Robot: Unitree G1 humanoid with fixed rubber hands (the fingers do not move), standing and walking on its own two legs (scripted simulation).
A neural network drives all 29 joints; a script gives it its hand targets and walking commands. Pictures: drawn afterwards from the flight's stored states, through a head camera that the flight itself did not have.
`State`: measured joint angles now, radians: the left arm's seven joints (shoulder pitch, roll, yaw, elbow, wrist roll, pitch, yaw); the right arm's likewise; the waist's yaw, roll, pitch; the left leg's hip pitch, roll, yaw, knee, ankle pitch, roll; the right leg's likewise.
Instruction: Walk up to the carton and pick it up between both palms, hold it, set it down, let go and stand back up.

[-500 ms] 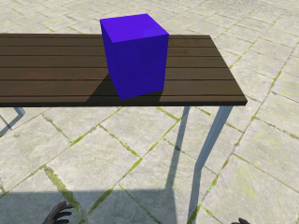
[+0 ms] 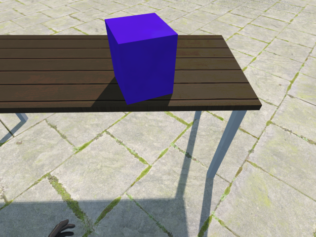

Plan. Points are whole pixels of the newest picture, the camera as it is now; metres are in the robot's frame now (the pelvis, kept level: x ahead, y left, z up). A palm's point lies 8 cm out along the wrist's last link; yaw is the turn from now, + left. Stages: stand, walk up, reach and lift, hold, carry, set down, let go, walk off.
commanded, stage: stand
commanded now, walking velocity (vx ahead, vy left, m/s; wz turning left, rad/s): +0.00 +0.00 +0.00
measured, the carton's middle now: (140, 58) +0.75 +0.10 +0.08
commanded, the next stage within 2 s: none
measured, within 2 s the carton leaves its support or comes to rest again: neither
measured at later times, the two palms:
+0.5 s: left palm out of the picture +0.11 +0.28 -0.09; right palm out of the picture +0.09 -0.27 -0.11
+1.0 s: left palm out of the picture +0.10 +0.28 -0.09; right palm out of the picture +0.08 -0.27 -0.10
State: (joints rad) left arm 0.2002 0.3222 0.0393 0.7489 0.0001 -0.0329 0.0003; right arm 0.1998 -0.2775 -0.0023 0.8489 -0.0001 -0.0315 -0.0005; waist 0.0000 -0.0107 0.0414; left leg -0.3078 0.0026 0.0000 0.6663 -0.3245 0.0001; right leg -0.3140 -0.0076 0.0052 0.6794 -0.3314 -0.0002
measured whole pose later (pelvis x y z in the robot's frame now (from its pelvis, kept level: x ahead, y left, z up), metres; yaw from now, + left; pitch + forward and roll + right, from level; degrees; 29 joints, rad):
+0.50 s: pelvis +0.00 +0.00 +0.01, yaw +0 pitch -2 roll +0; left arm 0.20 0.32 0.04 0.79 0.00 -0.03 0.00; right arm 0.20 -0.28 0.00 0.89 0.00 -0.03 0.00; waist 0.00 -0.01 0.04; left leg -0.28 0.00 0.00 0.60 -0.29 0.00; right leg -0.28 -0.01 0.01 0.62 -0.30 0.00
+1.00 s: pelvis +0.00 +0.00 +0.01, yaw +0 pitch -3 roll +0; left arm 0.20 0.32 0.04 0.86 0.00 -0.03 0.00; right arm 0.20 -0.28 0.00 0.95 0.00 -0.03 0.00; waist 0.00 -0.01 0.04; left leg -0.22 0.00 0.00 0.50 -0.23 0.00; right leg -0.23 -0.01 0.01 0.52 -0.24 0.00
